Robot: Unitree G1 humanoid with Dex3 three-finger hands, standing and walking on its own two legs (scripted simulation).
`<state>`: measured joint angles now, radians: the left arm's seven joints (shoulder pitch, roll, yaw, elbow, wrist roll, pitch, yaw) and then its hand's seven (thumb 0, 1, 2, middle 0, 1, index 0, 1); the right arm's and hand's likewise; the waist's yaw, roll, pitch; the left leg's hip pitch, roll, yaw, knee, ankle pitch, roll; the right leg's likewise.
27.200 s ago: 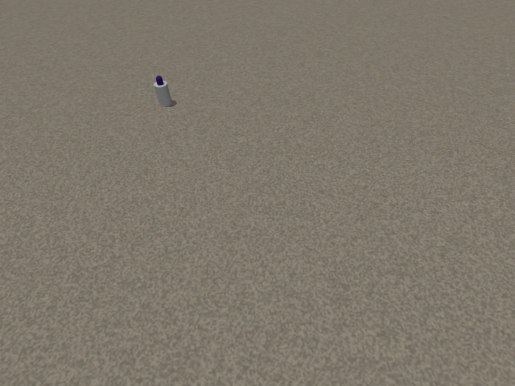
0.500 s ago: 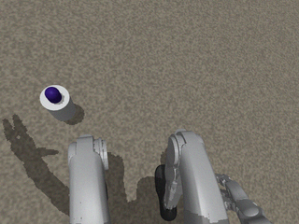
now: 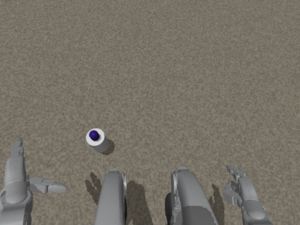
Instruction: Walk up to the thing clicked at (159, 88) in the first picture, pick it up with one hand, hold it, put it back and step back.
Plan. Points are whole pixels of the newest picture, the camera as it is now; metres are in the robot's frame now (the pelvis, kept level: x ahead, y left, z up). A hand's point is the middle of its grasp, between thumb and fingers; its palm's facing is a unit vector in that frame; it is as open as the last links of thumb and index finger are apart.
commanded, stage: home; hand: left
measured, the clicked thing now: (97, 139) +0.46 +0.25 -0.47
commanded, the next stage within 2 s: none
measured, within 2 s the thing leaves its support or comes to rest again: neither
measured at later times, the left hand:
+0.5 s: hand (42, 180) +0.23 +0.21 +0.09, palm faces +0.14 -0.94 -0.31, open 17.5 cm
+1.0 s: hand (46, 194) +0.21 +0.19 +0.10, palm faces +0.15 -0.95 -0.29, open 17.7 cm
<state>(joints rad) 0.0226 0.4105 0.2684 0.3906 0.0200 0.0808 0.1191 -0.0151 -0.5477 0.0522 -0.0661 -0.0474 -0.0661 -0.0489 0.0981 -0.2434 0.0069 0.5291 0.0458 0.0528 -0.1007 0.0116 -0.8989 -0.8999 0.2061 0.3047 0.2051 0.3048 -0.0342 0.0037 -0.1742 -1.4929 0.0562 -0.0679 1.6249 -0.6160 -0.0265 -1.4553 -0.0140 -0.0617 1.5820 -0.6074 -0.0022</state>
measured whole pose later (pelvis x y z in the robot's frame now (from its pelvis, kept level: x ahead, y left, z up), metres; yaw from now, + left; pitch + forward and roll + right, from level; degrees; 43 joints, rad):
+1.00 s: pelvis +0.04 +0.01 +0.15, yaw +2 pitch +7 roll -2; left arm 0.47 0.20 -0.01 -0.01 0.00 0.27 0.14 -0.02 -0.59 0.03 -0.05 -0.04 -0.05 -0.04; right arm 0.29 -0.21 0.03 0.50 0.01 -0.12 -0.18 0.02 -0.90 -0.90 0.21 0.30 0.21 0.30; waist -0.02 0.03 -0.11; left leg -0.63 0.05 -0.03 0.96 -0.45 -0.02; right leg -0.59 -0.02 -0.06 0.91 -0.44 0.01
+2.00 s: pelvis +0.04 +0.01 +0.15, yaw +2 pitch +7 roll -2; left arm 0.47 0.20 -0.01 0.00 0.00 0.25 0.13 -0.02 -0.59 0.03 -0.05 -0.04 -0.05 -0.04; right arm 0.29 -0.21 0.03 0.52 0.01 -0.15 -0.19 0.02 -0.90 -0.90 0.21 0.30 0.21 0.30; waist -0.01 0.03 -0.10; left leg -0.63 0.05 -0.02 0.96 -0.44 -0.02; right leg -0.60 -0.02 -0.05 0.91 -0.43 0.01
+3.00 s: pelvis +0.04 +0.02 +0.18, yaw +2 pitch -1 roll +0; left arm 0.24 0.32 0.02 0.83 0.04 0.00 0.02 0.00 0.86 0.89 -0.21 -0.29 -0.21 -0.30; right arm 0.20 -0.32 -0.04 0.93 -0.05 0.00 -0.01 0.01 -0.90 -0.90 0.20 0.30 0.20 0.30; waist 0.01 -0.01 0.03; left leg -0.33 0.01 0.02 0.69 -0.34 0.01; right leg -0.32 -0.05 -0.02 0.68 -0.34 0.03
